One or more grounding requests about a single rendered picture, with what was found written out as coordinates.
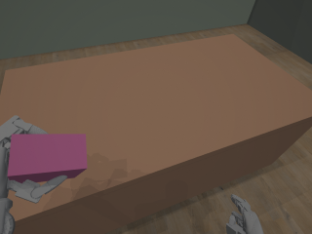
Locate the sponge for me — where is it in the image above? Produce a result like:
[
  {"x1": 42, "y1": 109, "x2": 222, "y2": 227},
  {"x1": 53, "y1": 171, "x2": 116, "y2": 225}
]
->
[{"x1": 7, "y1": 134, "x2": 88, "y2": 183}]

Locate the robot left forearm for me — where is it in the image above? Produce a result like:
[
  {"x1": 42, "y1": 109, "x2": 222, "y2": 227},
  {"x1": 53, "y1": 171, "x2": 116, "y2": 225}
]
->
[{"x1": 0, "y1": 198, "x2": 16, "y2": 234}]

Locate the table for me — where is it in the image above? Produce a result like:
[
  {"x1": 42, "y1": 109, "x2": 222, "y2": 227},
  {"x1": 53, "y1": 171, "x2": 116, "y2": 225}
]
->
[{"x1": 0, "y1": 34, "x2": 312, "y2": 234}]

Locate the robot right hand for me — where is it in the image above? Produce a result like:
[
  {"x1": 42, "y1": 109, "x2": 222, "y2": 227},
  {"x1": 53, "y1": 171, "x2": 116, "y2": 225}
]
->
[{"x1": 226, "y1": 194, "x2": 264, "y2": 234}]

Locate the robot left hand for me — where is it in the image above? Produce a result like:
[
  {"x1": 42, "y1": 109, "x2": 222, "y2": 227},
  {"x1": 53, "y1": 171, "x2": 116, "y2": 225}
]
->
[{"x1": 0, "y1": 115, "x2": 67, "y2": 204}]

